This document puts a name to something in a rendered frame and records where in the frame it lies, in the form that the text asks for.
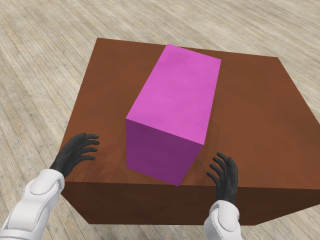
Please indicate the carton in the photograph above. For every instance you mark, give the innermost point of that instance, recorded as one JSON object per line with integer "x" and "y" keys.
{"x": 167, "y": 125}

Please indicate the robot right hand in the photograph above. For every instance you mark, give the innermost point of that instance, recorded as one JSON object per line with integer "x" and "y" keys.
{"x": 227, "y": 184}

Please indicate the right robot forearm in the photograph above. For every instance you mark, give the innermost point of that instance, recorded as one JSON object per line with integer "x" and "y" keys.
{"x": 222, "y": 223}

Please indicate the robot left hand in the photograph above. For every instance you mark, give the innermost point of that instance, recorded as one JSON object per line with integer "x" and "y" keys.
{"x": 71, "y": 154}

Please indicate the pedestal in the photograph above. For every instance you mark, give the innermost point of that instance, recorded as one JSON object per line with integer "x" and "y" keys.
{"x": 258, "y": 118}

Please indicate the left robot forearm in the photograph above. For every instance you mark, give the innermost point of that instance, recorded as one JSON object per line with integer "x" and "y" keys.
{"x": 29, "y": 217}

